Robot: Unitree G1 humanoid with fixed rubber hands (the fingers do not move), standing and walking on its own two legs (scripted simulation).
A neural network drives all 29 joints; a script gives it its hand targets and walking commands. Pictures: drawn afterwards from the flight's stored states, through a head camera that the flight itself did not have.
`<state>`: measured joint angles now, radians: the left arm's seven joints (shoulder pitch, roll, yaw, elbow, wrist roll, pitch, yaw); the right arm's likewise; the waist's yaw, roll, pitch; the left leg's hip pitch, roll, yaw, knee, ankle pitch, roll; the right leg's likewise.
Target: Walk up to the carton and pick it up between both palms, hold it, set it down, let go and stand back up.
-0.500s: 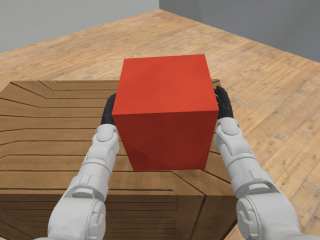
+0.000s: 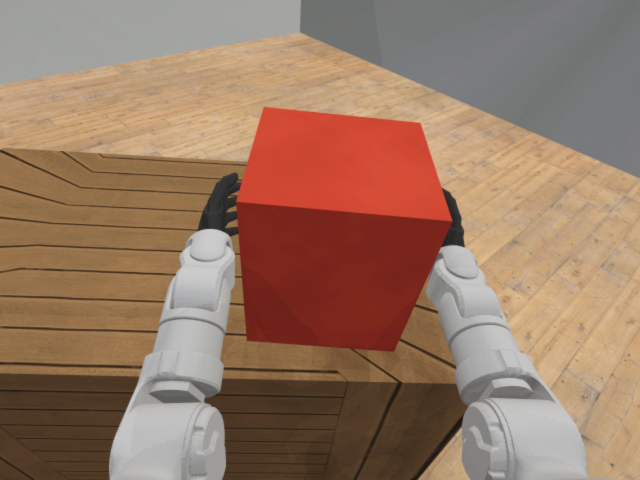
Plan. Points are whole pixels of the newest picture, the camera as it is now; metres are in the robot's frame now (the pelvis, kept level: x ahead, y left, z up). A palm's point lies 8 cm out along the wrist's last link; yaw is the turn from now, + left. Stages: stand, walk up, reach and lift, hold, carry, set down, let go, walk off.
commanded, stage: reach and lift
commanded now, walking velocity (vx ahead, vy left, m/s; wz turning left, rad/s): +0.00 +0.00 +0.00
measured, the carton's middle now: (331, 234) +0.41 +0.00 +0.12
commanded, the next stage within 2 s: hold in 1.08 s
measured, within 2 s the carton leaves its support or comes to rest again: neither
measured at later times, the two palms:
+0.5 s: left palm (215, 220) +0.38 +0.15 +0.16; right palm (452, 228) +0.39 -0.15 +0.16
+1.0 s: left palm (212, 214) +0.37 +0.15 +0.18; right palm (457, 229) +0.37 -0.15 +0.17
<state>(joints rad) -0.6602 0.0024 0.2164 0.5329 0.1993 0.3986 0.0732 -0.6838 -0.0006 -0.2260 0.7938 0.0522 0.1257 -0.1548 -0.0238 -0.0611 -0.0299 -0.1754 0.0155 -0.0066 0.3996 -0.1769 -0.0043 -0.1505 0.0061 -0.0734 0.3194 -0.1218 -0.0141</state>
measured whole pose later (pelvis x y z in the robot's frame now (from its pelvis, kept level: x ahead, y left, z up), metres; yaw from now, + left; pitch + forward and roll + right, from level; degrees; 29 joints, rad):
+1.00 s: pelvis +0.01 +0.00 +0.00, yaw +1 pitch -6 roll -1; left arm -0.55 -0.03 0.22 0.14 0.22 0.65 0.04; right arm -0.61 -0.04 -0.06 0.44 0.21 0.36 -0.23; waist -0.07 -0.02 0.01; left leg -0.09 0.01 -0.02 0.38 -0.20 0.00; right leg -0.06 0.01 -0.08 0.30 -0.14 -0.01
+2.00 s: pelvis +0.00 -0.01 +0.00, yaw +1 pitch -7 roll -1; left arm -0.62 -0.02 0.27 0.10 0.27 0.75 0.00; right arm -0.69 -0.03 -0.07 0.47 0.21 0.41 -0.24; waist -0.07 -0.04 0.02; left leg -0.06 0.02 -0.02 0.37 -0.18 -0.01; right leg -0.04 0.01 -0.08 0.30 -0.13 -0.02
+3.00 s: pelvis +0.01 -0.01 +0.00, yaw +1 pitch -8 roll -1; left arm -0.61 -0.02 0.27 0.07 0.28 0.76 -0.01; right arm -0.68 -0.03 -0.06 0.45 0.21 0.41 -0.25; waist -0.07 -0.04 0.03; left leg -0.05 0.02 -0.03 0.37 -0.18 -0.01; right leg -0.02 0.01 -0.09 0.30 -0.14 -0.02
